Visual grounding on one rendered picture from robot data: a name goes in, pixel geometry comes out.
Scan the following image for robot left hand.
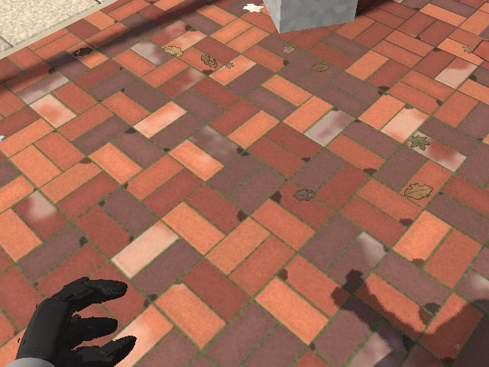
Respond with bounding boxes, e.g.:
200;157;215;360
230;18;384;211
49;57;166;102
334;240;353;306
15;277;137;367

